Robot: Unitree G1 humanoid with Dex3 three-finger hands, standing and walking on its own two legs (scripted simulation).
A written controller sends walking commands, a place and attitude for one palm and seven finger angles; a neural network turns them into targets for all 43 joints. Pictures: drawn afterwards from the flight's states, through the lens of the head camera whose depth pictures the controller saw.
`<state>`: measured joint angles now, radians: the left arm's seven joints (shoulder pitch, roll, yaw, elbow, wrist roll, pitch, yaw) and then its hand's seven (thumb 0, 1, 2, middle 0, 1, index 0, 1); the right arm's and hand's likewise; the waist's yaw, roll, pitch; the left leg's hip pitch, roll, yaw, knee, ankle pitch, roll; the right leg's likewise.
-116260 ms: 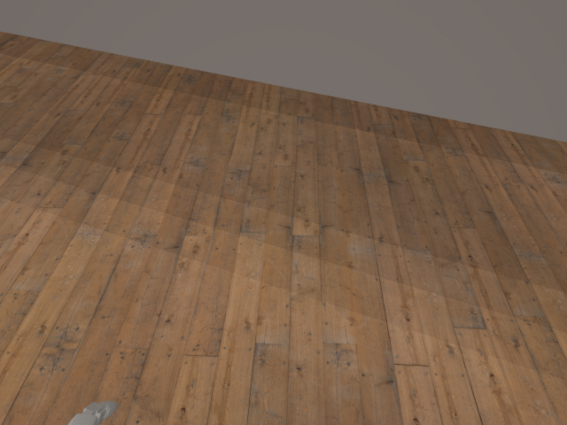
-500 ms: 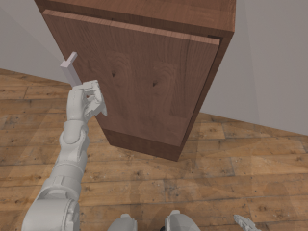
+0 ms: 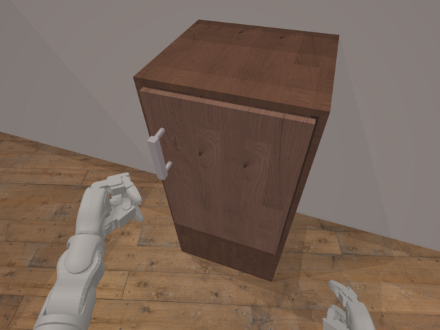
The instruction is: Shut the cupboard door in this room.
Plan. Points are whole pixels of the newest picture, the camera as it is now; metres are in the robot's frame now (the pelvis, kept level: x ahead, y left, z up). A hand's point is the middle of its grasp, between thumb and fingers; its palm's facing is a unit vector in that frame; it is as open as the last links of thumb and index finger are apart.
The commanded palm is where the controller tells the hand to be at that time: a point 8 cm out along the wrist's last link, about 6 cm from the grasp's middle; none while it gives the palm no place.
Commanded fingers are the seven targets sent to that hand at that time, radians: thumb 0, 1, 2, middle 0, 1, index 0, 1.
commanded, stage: draw the hand back to the body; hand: left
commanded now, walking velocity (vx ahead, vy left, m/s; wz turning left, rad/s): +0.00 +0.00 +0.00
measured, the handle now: (161, 154) +0.55 +0.19 -0.02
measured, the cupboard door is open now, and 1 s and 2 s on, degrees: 0 0 0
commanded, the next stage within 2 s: step back with the hand held close in 0.92 s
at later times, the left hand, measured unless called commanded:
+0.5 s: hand (18, 237) +0.20 +0.28 +0.17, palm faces +0.41 -0.83 -0.37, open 5.8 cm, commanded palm +0.15 +0.32 +0.19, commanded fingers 0.00 0.90 0.90 -0.23 -0.33 -0.23 -0.33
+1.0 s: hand (11, 233) +0.20 +0.27 +0.19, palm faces +0.45 -0.80 -0.39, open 7.4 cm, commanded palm +0.15 +0.31 +0.20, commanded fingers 0.00 0.90 0.90 -0.20 -0.30 -0.20 -0.30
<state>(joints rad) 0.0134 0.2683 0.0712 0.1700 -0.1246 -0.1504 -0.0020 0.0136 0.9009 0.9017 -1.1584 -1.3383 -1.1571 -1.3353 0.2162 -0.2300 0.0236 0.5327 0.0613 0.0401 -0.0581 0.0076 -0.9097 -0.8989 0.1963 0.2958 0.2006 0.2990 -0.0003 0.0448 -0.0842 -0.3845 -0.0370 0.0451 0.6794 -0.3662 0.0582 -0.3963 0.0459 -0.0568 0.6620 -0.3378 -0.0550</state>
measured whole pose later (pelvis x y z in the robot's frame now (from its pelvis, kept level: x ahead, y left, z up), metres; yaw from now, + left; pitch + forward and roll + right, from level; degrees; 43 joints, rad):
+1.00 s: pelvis +0.01 +0.01 +0.02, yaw +1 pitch -4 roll -1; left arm 0.47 0.36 0.34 -0.40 -0.09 -0.07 0.10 0.01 0.89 0.90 -0.22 -0.30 -0.22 -0.30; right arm 0.21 -0.23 0.02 0.63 0.02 -0.09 -0.05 0.01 -0.91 -0.90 0.20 0.30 0.20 0.30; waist 0.05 0.07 -0.03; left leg -0.10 -0.05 0.03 0.44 -0.28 0.06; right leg -0.10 0.04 -0.05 0.41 -0.24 -0.04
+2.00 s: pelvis -0.10 +0.02 +0.00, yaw +3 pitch +0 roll -2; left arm 0.53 0.39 0.44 -0.51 -0.02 -0.23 0.14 0.01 0.89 0.90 -0.21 -0.30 -0.21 -0.30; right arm 0.24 -0.23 -0.01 0.58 0.00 -0.04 -0.07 0.01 -0.91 -0.90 0.20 0.30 0.20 0.30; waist -0.01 0.01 -0.01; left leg -0.47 -0.04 0.05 0.66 -0.26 0.09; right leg -0.40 0.07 0.04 0.61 -0.21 -0.01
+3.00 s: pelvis -0.24 +0.08 +0.00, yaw -1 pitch -1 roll -3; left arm 0.65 0.53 0.48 -0.75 -0.07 -0.20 0.13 0.01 0.89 0.90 -0.22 -0.30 -0.22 -0.30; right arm 0.24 -0.16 0.00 0.63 -0.01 -0.09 -0.03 0.01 -0.90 -0.90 0.20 0.30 0.21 0.30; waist 0.03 -0.06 -0.02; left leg -0.58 -0.01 0.01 0.95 -0.38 -0.06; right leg -0.25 0.08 -0.06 0.61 -0.33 -0.08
